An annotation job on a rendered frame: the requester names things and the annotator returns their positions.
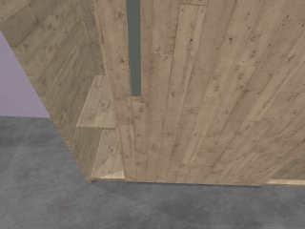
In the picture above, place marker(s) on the handle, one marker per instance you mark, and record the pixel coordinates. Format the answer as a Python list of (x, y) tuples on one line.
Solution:
[(134, 38)]

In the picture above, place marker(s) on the wardrobe door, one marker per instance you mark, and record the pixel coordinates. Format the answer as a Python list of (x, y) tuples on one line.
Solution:
[(222, 88), (295, 170)]

